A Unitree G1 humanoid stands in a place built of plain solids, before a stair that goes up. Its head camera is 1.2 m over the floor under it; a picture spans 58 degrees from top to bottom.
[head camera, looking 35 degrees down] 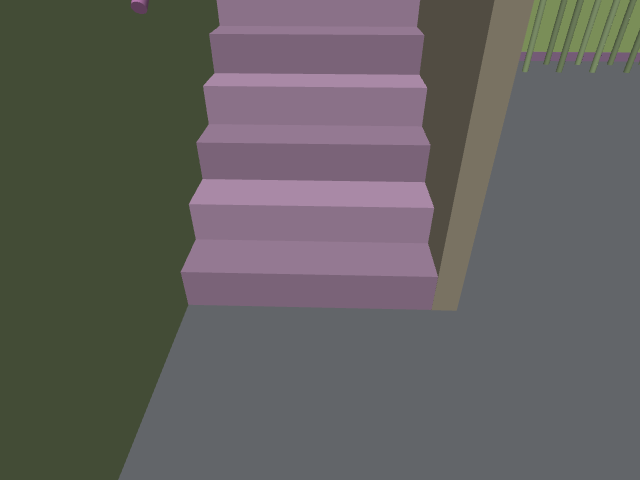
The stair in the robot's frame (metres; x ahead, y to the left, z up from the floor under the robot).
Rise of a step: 0.17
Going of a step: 0.22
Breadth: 0.96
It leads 2 degrees to the right of straight ahead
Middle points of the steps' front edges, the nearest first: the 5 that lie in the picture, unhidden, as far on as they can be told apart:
1.25 0.04 0.17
1.46 0.04 0.34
1.68 0.03 0.51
1.89 0.02 0.68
2.11 0.02 0.84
